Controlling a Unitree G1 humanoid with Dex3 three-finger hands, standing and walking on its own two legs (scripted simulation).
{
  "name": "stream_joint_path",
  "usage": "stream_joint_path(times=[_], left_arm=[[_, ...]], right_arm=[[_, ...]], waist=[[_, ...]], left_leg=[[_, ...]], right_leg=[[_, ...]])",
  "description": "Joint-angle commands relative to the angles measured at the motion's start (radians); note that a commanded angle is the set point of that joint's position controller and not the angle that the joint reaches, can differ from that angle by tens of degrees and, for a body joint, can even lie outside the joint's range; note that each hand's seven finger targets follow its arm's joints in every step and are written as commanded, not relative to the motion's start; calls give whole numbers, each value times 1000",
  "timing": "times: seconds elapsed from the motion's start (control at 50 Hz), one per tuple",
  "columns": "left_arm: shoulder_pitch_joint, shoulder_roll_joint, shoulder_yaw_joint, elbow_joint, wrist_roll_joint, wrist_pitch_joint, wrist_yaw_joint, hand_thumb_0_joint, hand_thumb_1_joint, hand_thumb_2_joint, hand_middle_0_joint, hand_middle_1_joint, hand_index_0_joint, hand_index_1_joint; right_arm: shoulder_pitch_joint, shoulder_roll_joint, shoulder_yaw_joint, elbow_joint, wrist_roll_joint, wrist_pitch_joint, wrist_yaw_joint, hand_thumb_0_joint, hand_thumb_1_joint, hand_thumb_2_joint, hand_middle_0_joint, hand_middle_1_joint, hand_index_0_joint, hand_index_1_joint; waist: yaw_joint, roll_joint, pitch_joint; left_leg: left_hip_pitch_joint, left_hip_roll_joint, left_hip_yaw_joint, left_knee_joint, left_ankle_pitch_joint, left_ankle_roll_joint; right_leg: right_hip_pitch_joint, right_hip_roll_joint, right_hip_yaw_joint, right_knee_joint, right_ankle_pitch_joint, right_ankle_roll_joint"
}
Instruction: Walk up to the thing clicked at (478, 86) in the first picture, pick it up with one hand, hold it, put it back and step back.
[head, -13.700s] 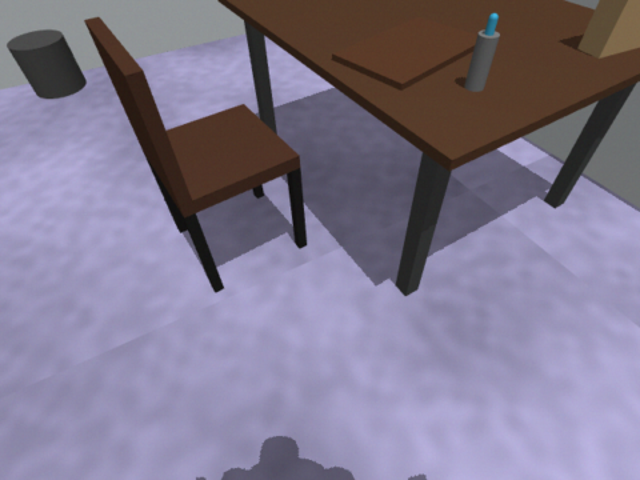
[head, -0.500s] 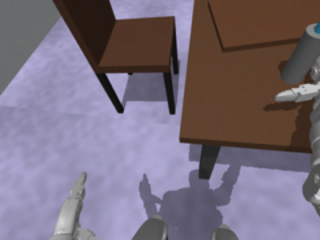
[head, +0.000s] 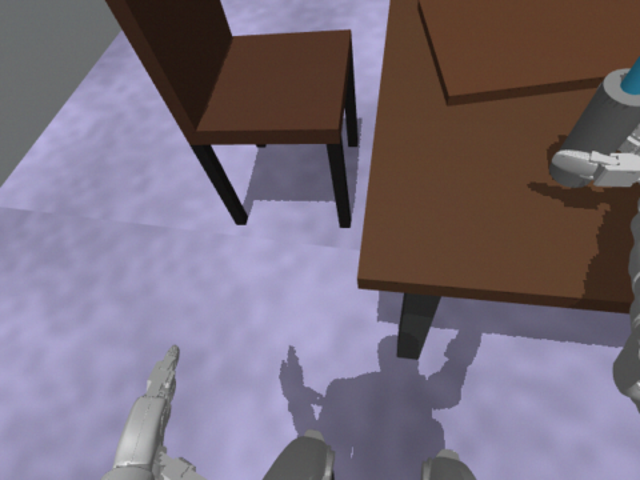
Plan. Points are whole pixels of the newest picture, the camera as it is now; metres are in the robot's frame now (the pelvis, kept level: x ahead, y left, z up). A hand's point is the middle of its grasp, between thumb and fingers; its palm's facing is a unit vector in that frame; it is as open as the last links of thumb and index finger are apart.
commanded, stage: close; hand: right
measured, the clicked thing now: (608, 120) +0.53 -0.22 +0.12
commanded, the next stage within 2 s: settle in 0.10 s
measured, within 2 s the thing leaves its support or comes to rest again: leaves its support in 0.38 s
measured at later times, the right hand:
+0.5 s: hand (617, 118) +0.53 -0.22 +0.12, palm faces +0.22 +0.98 +0.01, open 8.5 cm
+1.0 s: hand out of the picture +0.53 -0.23 +0.16, palm faces +0.21 +0.98 +0.01, open 8.6 cm
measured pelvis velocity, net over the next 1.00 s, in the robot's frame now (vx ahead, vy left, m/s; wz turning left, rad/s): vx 0.01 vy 0.00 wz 0.00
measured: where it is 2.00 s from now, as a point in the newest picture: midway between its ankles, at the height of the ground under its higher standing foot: outside the picture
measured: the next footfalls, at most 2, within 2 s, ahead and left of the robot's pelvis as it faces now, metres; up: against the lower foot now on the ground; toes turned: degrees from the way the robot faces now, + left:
none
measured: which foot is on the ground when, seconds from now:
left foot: down 0.00-1.00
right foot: down 0.00-1.00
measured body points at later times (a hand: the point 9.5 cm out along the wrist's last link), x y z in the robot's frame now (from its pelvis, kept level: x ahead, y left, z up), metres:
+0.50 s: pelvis +0.00 +0.00 +0.01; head +0.11 -0.02 +0.44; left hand +0.15 +0.27 -0.01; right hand +0.51 -0.28 +0.12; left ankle +0.01 +0.15 -0.67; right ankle +0.01 -0.12 -0.67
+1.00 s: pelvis +0.01 +0.00 +0.02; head +0.10 -0.02 +0.46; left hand +0.15 +0.26 -0.01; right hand +0.51 -0.28 +0.16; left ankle +0.01 +0.15 -0.67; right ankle +0.01 -0.12 -0.67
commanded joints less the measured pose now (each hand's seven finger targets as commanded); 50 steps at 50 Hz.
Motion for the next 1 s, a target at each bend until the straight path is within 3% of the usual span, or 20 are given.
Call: stream_joint_path(times=[0.0, 0.04, 0.14, 0.18, 0.22, 0.36, 0.42, 0.48, 0.54, 0.58, 0.6, 0.62, 0.64, 0.7, 0.76, 0.8, 0.86, 0.9, 0.96, 0.98], left_arm=[[46, 123, 64, -156, -1, -55, 10, 0, -533, 29, -42, -43, -52, -32], [52, 149, 87, -189, -2, -54, 10, 0, -534, 30, -44, -44, -53, -35], [66, 162, 108, -213, -3, -43, 3, 0, -513, 11, -39, -42, -56, -23], [36, 180, 121, -268, -6, -41, 5, 0, -515, 13, -39, -42, -54, -26], [67, 145, 95, -212, -4, -34, 4, 0, -530, 36, -50, -52, -60, -41], [0, 155, 87, -201, -8, -43, 14, 0, -540, 42, -49, -48, -54, -42], [36, 125, 61, -134, -11, -37, 11, 0, -539, 44, -47, -48, -53, -42], [2, 162, 90, -165, -14, -39, 17, 0, -532, 40, -47, -49, -55, -40], [65, 116, 66, -74, -17, -40, 10, 0, -529, 38, -46, -49, -56, -39], [-32, 162, 79, -198, -22, -52, 16, 0, -538, 46, -48, -49, -54, -43], [23, 169, 102, -136, -17, -48, 19, 0, -534, 43, -48, -51, -55, -44], [66, 149, 78, -85, -16, -42, 13, 0, -528, 36, -45, -48, -55, -37], [41, 131, 66, -94, -22, -44, 9, 0, -532, 40, -46, -48, -54, -40], [-13, 162, 88, -143, -24, -59, 18, 0, -537, 43, -47, -48, -52, -43], [27, 135, 72, -71, -26, -58, 13, 0, -539, 44, -47, -48, -51, -45], [-21, 153, 84, -102, -23, -66, 18, 0, -542, 46, -47, -48, -50, -45], [5, 140, 70, -48, -25, -62, 14, 0, -544, 46, -48, -48, -49, -46], [-48, 146, 71, -101, -22, -71, 19, 0, -544, 45, -48, -47, -49, -45], [28, 120, 51, -1, -24, -62, 13, 0, -544, 44, -49, -49, -50, -47], [-29, 143, 66, -44, -25, -68, 16, 0, -549, 48, -48, -47, -47, -48]], right_arm=[[-460, -196, 14, -170, 2, -56, 3, 0, -77, -711, 1180, 968, 1176, 970], [-428, -246, -13, -160, -5, -55, -5, 0, -146, -785, 1226, 1033, 1223, 1035], [-402, -249, -20, -141, -8, -47, -20, 0, -290, -1017, 1324, 1232, 1331, 1234], [-460, -311, -49, -242, -11, -54, -22, 0, -330, -1094, 1365, 1303, 1374, 1305], [-437, -268, -23, -192, -11, -52, -19, 0, -314, -1174, 1297, 1326, 1318, 1326], [-527, -296, -18, -312, -2, -37, -21, 0, -286, -1296, 1324, 1433, 1359, 1434], [-509, -249, 11, -235, -1, -17, -23, 0, -274, -1291, 1352, 1442, 1387, 1443], [-560, -327, -20, -298, -7, -18, -31, 0, -237, -1310, 1355, 1462, 1397, 1463], [-473, -194, 42, -169, 8, 4, -11, 0, -210, -1309, 1327, 1449, 1373, 1450], [-538, -328, -20, -274, 1, 1, -17, 0, -220, -1334, 1340, 1472, 1388, 1472], [-530, -278, 11, -235, 4, 7, -9, 0, -191, -1337, 1332, 1476, 1382, 1477], [-478, -229, 24, -166, 10, 21, -2, 0, -234, -1338, 1346, 1478, 1391, 1478], [-486, -221, 32, -191, 9, 26, 0, 0, -243, -1345, 1336, 1476, 1382, 1477], [-554, -274, 6, -255, 13, 20, -6, 0, -223, -1333, 1332, 1470, 1378, 1471], [-515, -229, 29, -199, 14, 34, -2, 0, -240, -1337, 1315, 1463, 1360, 1464], [-598, -286, 9, -300, 13, 20, -6, 0, -225, -1352, 1301, 1470, 1349, 1471], [-508, -225, 32, -183, 15, 39, 1, 0, -258, -1375, 1302, 1484, 1350, 1484], [-642, -299, 9, -317, 12, 19, -7, 0, -242, -1382, 1312, 1496, 1361, 1497], [-510, -220, 42, -166, 17, 49, 4, 0, -270, -1392, 1295, 1492, 1344, 1493], [-558, -262, 14, -224, 22, 39, -3, 0, -247, -1398, 1304, 1503, 1356, 1504]], waist=[[41, -133, -459], [33, -139, -480], [27, -124, -460], [11, -131, -526], [12, -139, -448], [-12, -191, -576], [0, -171, -497], [-13, -168, -532], [20, -142, -411], [-10, -132, -549], [10, -153, -496], [12, -117, -421], [-6, -119, -417], [-8, -111, -495], [-13, -131, -424], [-24, -182, -519], [-13, -115, -432], [-26, -173, -553], [-19, -133, -419], [-17, -119, -463]], left_leg=[[166, -35, 32, -79, 384, 39], [173, -33, 32, -85, 379, 39], [181, -34, 33, -93, 348, 39], [228, -33, 32, -99, 351, 39], [204, -33, 30, -101, 311, 40], [265, -32, 26, -110, 434, 40], [261, -35, 28, -126, 432, 40], [290, -30, 21, -148, 425, 35], [246, -32, 26, -158, 401, 35], [294, -31, 28, -160, 425, 35], [281, -33, 33, -162, 427, 37], [259, -34, 38, -165, 412, 38], [255, -33, 33, -174, 403, 36], [311, -29, 34, -179, 420, 36], [269, -30, 35, -187, 402, 39], [286, -27, 32, -184, 424, 40], [292, -28, 35, -197, 430, 40], [322, -27, 33, -194, 456, 41], [296, -28, 33, -214, 438, 39], [327, -25, 30, -215, 456, 37]], right_leg=[[347, 24, -3, -94, 407, -27], [367, 25, -7, -93, 408, -24], [335, 28, -7, -99, 359, -26], [353, 30, -9, -108, 354, -26], [311, 30, -13, -114, 307, -25], [434, 29, -14, -116, 457, -22], [413, 32, -19, -137, 445, -23], [444, 31, -23, -150, 426, -26], [406, 33, -23, -165, 393, -27], [486, 30, -17, -167, 449, -25], [483, 32, -20, -174, 451, -22], [442, 32, -16, -183, 439, -22], [445, 33, -17, -189, 429, -25], [478, 34, -17, -196, 431, -25], [482, 33, -17, -210, 444, -20], [551, 29, -15, -205, 499, -16], [496, 33, -16, -219, 482, -16], [580, 31, -16, -213, 542, -12], [523, 36, -22, -225, 502, -16], [520, 36, -21, -228, 495, -18]])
